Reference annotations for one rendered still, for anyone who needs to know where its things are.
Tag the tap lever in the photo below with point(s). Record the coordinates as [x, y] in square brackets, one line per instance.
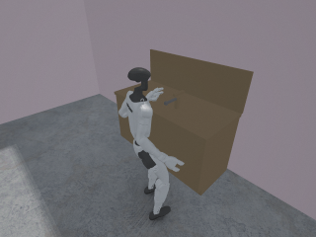
[170, 101]

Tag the left robot upper arm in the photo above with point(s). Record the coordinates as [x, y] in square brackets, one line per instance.
[123, 112]

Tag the humanoid robot torso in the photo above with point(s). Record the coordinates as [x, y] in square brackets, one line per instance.
[133, 119]

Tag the right robot upper arm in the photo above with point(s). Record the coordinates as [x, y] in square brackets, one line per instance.
[145, 114]

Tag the right robot hand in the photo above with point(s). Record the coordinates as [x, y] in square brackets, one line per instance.
[172, 162]

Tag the robot right thigh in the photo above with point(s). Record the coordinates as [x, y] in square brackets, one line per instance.
[159, 168]

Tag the left robot hand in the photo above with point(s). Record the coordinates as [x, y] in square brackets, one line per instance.
[154, 95]

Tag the robot right forearm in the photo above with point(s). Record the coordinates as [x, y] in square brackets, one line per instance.
[148, 147]

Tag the counter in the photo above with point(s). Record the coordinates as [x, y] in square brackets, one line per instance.
[198, 128]

